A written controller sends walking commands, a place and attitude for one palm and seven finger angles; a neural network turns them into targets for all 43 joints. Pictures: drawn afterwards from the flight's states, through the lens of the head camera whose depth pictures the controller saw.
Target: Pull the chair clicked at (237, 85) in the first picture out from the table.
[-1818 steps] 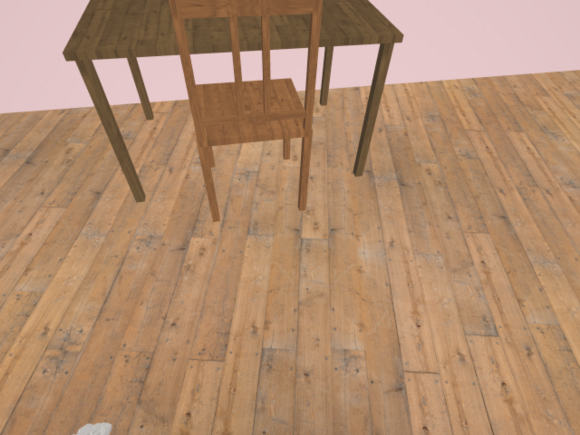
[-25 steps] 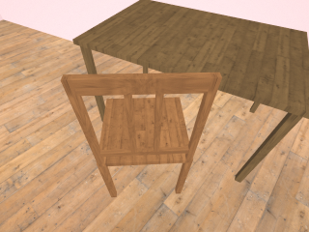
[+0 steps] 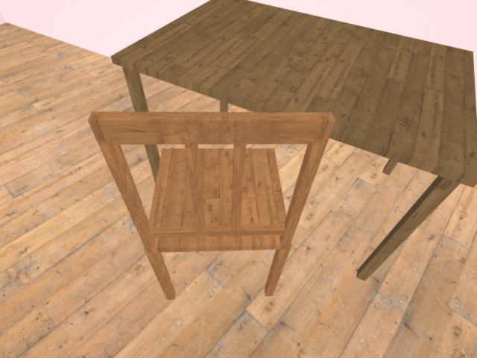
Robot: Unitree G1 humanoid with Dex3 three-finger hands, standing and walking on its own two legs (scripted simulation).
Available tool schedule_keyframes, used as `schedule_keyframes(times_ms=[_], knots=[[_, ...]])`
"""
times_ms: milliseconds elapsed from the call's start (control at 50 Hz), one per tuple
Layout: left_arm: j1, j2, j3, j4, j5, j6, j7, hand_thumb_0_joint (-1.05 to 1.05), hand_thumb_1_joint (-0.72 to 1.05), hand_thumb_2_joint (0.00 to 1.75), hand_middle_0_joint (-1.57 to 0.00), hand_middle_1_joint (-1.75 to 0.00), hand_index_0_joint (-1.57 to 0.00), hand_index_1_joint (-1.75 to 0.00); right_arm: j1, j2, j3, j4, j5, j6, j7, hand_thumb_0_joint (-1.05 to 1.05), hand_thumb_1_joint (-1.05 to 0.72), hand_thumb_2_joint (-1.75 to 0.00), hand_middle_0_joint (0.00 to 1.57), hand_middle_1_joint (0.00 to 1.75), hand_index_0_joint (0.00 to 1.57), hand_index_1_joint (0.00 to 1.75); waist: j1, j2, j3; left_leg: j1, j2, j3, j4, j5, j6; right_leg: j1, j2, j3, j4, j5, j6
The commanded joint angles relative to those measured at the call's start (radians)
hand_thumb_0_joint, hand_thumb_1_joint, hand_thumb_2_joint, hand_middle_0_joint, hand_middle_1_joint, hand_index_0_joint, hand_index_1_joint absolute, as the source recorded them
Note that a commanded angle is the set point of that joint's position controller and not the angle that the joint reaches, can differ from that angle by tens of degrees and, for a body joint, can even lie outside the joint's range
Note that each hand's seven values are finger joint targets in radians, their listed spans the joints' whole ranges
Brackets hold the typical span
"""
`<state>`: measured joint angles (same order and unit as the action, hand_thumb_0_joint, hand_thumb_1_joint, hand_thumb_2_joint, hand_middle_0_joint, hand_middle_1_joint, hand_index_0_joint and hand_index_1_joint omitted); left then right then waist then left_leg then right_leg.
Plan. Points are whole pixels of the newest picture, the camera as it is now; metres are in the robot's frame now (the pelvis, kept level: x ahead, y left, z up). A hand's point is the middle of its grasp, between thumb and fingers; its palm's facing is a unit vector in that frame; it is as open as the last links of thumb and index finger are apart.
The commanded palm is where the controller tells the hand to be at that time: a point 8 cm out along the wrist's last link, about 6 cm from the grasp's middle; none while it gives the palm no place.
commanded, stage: look again from close up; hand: left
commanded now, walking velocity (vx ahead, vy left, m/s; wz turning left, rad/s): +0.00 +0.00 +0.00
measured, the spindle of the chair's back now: (197, 192) +0.47 +0.13 -0.07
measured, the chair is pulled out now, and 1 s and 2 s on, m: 0.20 0.20 0.20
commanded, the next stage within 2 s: shuffle to correct the standing spot in 0.30 s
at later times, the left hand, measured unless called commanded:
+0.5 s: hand out of the picture -0.02 +0.15 -0.18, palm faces +0.03 -0.98 -0.19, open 7.4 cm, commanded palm none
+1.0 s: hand out of the picture +0.06 +0.22 -0.17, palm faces +0.10 -0.97 -0.23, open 7.4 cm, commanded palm none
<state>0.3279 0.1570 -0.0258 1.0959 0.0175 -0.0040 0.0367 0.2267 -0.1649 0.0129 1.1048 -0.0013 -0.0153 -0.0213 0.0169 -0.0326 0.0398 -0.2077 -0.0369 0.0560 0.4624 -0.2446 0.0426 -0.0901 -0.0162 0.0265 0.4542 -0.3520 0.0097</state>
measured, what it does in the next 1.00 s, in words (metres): lifts its right foot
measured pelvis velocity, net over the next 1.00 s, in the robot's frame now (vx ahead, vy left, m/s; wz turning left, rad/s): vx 0.03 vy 0.03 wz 0.08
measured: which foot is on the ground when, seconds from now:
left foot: down 0.00-1.00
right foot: down 0.00-0.72, up 0.74-1.00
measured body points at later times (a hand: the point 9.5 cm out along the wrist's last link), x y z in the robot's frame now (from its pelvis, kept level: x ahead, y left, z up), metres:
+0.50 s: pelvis +0.00 -0.02 +0.00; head +0.02 -0.01 +0.45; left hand -0.02 +0.21 -0.16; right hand +0.01 -0.24 -0.16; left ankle +0.00 +0.09 -0.74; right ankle -0.07 -0.13 -0.74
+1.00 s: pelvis +0.03 +0.03 +0.00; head +0.07 +0.04 +0.45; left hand +0.06 +0.27 -0.16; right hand +0.10 -0.19 -0.15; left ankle +0.04 +0.11 -0.74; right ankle +0.04 -0.09 -0.72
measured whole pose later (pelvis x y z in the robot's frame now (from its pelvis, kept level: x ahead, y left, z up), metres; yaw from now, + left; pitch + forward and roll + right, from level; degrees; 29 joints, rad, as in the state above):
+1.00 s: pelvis +0.03 +0.03 +0.00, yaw +5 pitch -1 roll +1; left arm 0.22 0.20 0.02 1.00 0.02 0.03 0.03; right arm 0.21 -0.16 0.00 1.02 -0.02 -0.01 -0.03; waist 0.01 -0.04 0.08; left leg -0.21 -0.07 0.09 0.44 -0.23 0.07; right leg -0.34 -0.05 -0.02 0.76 -0.42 0.01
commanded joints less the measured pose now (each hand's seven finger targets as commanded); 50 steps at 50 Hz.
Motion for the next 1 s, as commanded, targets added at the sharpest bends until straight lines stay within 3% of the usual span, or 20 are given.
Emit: schedule_keyframes(times_ms=[0, 320, 400, 420, 480, 520, 540, 580, 620, 660, 680, 700, 720, 740, 780, 820, 840, 900, 920, 980], knots=[[0.08, 0.109, 0.02, -0.022, -0.002, -0.017, 0.011, 0.0, 0.9, 0.9, -0.2, -0.3, -0.2, -0.3, 0.046, -0.109, -0.016, -0.029, 0.001, -0.016, -0.008, 0.0, -0.9, -0.9, 0.2, 0.3, 0.2, 0.3, -0.011, 0.032, 0.004, 0.086, 0.122, -0.115, -0.074, 0.215, 0.006, -0.114, -0.078, 0.053, -0.085, 0.237, -0.031], [0.089, 0.097, 0.02, -0.017, -0.003, -0.019, 0.01, 0.0, 0.9, 0.9, -0.2, -0.3, -0.2, -0.3, 0.05, -0.09, -0.012, -0.014, 0.004, -0.013, -0.011, 0.0, -0.9, -0.9, 0.2, 0.3, 0.2, 0.3, -0.003, 0.013, 0.047, 0.065, 0.124, -0.106, -0.084, 0.194, 0.0, -0.115, -0.077, 0.052, -0.112, 0.246, -0.032], [0.086, 0.11, 0.023, -0.02, -0.005, -0.021, 0.01, 0.0, 0.9, 0.9, -0.2, -0.3, -0.2, -0.3, 0.064, -0.102, -0.013, -0.015, 0.0, -0.012, -0.009, 0.0, -0.9, -0.9, 0.2, 0.3, 0.2, 0.3, -0.004, 0.026, 0.002, 0.078, 0.119, -0.104, -0.063, 0.217, -0.002, -0.089, -0.087, 0.054, -0.095, 0.276, -0.037], [0.083, 0.118, 0.031, -0.024, -0.001, -0.02, 0.01, 0.0, 0.9, 0.9, -0.2, -0.3, -0.2, -0.3, 0.057, -0.102, -0.014, -0.019, 0.002, -0.007, -0.008, 0.0, -0.9, -0.9, 0.2, 0.3, 0.2, 0.3, 0.0, 0.003, 0.029, 0.043, 0.113, -0.097, -0.051, 0.181, -0.002, -0.086, -0.092, 0.053, -0.092, 0.26, -0.042], [0.103, 0.164, 0.055, -0.035, -0.002, -0.013, 0.009, 0.0, 0.9, 0.9, -0.2, -0.3, -0.2, -0.3, 0.033, -0.118, -0.024, -0.058, -0.006, 0.007, 0.0, 0.0, -0.9, -0.9, 0.2, 0.3, 0.2, 0.3, 0.017, -0.04, 0.032, -0.079, 0.066, -0.061, 0.041, 0.057, -0.018, -0.034, -0.163, 0.118, -0.106, 0.183, -0.082], [0.119, 0.196, 0.075, -0.046, 0.002, -0.008, 0.01, 0.0, 0.9, 0.9, -0.2, -0.3, -0.2, -0.3, 0.006, -0.108, -0.03, -0.088, -0.007, 0.018, 0.002, 0.0, -0.9, -0.9, 0.2, 0.3, 0.2, 0.3, 0.033, -0.132, 0.081, -0.205, 0.034, -0.008, 0.172, -0.064, -0.033, 0.0, -0.267, 0.209, -0.152, 0.212, -0.145], [0.13, 0.203, 0.08, -0.054, 0.004, -0.008, 0.012, 0.0, 0.9, 0.9, -0.2, -0.3, -0.2, -0.3, -0.019, -0.113, -0.034, -0.108, -0.01, 0.022, 0.003, 0.0, -0.9, -0.9, 0.2, 0.3, 0.2, 0.3, 0.045, -0.145, 0.108, -0.263, 0.035, -0.008, 0.25, -0.171, -0.042, 0.005, -0.323, 0.264, -0.161, 0.291, -0.188], [0.12, 0.209, 0.09, -0.067, 0.014, -0.012, 0.016, 0.0, 0.9, 0.9, -0.2, -0.3, -0.2, -0.3, -0.045, -0.108, -0.039, -0.142, -0.008, 0.023, 0.007, 0.0, -0.9, -0.9, 0.2, 0.3, 0.2, 0.3, 0.044, -0.134, 0.11, -0.325, 0.055, -0.034, 0.345, -0.254, -0.045, 0.038, -0.374, 0.263, -0.131, 0.481, -0.239], [0.078, 0.22, 0.097, -0.083, 0.018, -0.012, 0.014, 0.0, 0.9, 0.9, -0.2, -0.3, -0.2, -0.3, -0.029, -0.098, -0.039, -0.15, -0.002, 0.024, 0.011, 0.0, -0.9, -0.9, 0.2, 0.3, 0.2, 0.3, 0.02, -0.116, 0.09, -0.251, 0.053, -0.009, 0.247, -0.235, -0.041, 0.027, -0.348, 0.16, -0.055, 0.619, -0.203], [0.008, 0.231, 0.095, -0.103, 0.007, -0.01, 0.007, 0.0, 0.9, 0.9, -0.2, -0.3, -0.2, -0.3, 0.102, -0.094, -0.036, -0.117, -0.006, 0.016, 0.012, 0.0, -0.9, -0.9, 0.2, 0.3, 0.2, 0.3, -0.054, -0.089, 0.015, 0.049, -0.001, 0.056, 0.014, -0.025, -0.027, -0.109, -0.242, 0.025, 0.1, 0.648, -0.125], [-0.008, 0.21, 0.091, -0.119, 0.002, -0.009, 0.001, 0.0, 0.9, 0.9, -0.2, -0.3, -0.2, -0.3, 0.192, -0.141, -0.043, -0.095, -0.016, 0.007, 0.01, 0.0, -0.9, -0.9, 0.2, 0.3, 0.2, 0.3, -0.087, 0.024, -0.025, 0.202, 0.066, -0.03, -0.034, 0.138, 0.015, -0.224, -0.153, -0.037, 0.287, 0.505, -0.083], [-0.017, 0.158, 0.082, -0.153, -0.006, -0.006, -0.007, 0.0, 0.9, 0.9, -0.2, -0.3, -0.2, -0.3, 0.246, -0.225, -0.061, -0.095, -0.028, 0.003, 0.008, 0.0, -0.9, -0.9, 0.2, 0.3, 0.2, 0.3, -0.09, 0.287, -0.064, 0.277, 0.309, -0.355, -0.098, 0.372, 0.149, -0.403, -0.005, -0.139, 0.546, -0.096, -0.016], [-0.035, 0.126, 0.075, -0.172, 0.002, 0.007, 0.003, 0.0, 0.9, 0.9, -0.2, -0.3, -0.2, -0.3, 0.237, -0.23, -0.066, -0.108, -0.017, 0.017, 0.009, 0.0, -0.9, -0.9, 0.2, 0.3, 0.2, 0.3, -0.081, 0.232, -0.032, 0.096, 0.378, -0.376, -0.177, 0.266, 0.213, -0.383, -0.003, -0.071, 0.707, -0.321, -0.033], [-0.053, 0.118, 0.07, -0.161, 0.003, 0.016, 0.004, 0.0, 0.9, 0.9, -0.2, -0.3, -0.2, -0.3, 0.163, -0.207, -0.057, -0.129, -0.017, 0.013, 0.005, 0.0, -0.9, -0.9, 0.2, 0.3, 0.2, 0.3, -0.053, 0.189, 0.002, 0.006, 0.377, -0.417, -0.207, 0.116, 0.216, -0.402, -0.037, -0.026, 0.743, -0.279, -0.039], [-0.032, 0.099, 0.066, -0.135, 0.008, 0.018, -0.006, 0.0, 0.9, 0.9, -0.2, -0.3, -0.2, -0.3, 0.05, -0.149, -0.039, -0.16, -0.02, 0.003, -0.001, 0.0, -0.9, -0.9, 0.2, 0.3, 0.2, 0.3, -0.01, 0.099, 0.051, -0.099, 0.309, -0.328, -0.232, 0.106, 0.177, -0.362, -0.07, -0.013, 0.695, -0.14, -0.026], [0.017, 0.077, 0.054, -0.112, 0.006, 0.02, -0.009, 0.0, 0.9, 0.9, -0.2, -0.3, -0.2, -0.3, 0.026, -0.132, -0.032, -0.152, -0.015, -0.015, -0.009, 0.0, -0.9, -0.9, 0.2, 0.3, 0.2, 0.3, 0.013, 0.089, -0.002, -0.053, 0.277, -0.232, -0.206, 0.343, 0.161, -0.298, -0.069, -0.025, 0.569, -0.087, -0.005], [0.022, 0.075, 0.05, -0.11, 0.004, 0.023, -0.007, 0.0, 0.9, 0.9, -0.2, -0.3, -0.2, -0.3, 0.035, -0.132, -0.031, -0.146, -0.015, -0.017, -0.01, 0.0, -0.9, -0.9, 0.2, 0.3, 0.2, 0.3, 0.01, 0.086, -0.029, -0.026, 0.275, -0.212, -0.189, 0.413, 0.161, -0.268, -0.064, -0.027, 0.504, -0.086, 0.0], [0.001, 0.073, 0.044, -0.113, 0.003, 0.024, -0.003, 0.0, 0.9, 0.9, -0.2, -0.3, -0.2, -0.3, 0.059, -0.13, -0.033, -0.12, -0.011, -0.015, -0.014, 0.0, -0.9, -0.9, 0.2, 0.3, 0.2, 0.3, -0.009, 0.096, -0.059, 0.064, 0.277, -0.2, -0.154, 0.502, 0.153, -0.248, -0.049, -0.035, 0.352, -0.071, 0.009], [-0.011, 0.076, 0.044, -0.118, 0.002, 0.023, -0.002, 0.0, 0.9, 0.9, -0.2, -0.3, -0.2, -0.3, 0.056, -0.122, -0.033, -0.114, -0.01, -0.015, -0.016, 0.0, -0.9, -0.9, 0.2, 0.3, 0.2, 0.3, -0.011, 0.101, -0.034, 0.046, 0.285, -0.203, -0.151, 0.523, 0.15, -0.231, -0.046, -0.035, 0.311, -0.075, 0.006], [-0.003, 0.082, 0.047, -0.114, 0.002, 0.023, 0.002, 0.0, 0.9, 0.9, -0.2, -0.3, -0.2, -0.3, 0.043, -0.129, -0.043, -0.107, -0.009, -0.01, -0.016, 0.0, -0.9, -0.9, 0.2, 0.3, 0.2, 0.3, -0.005, 0.077, -0.047, 0.064, 0.277, -0.19, -0.112, 0.527, 0.121, -0.172, -0.041, -0.039, 0.161, 0.002, 0.007]])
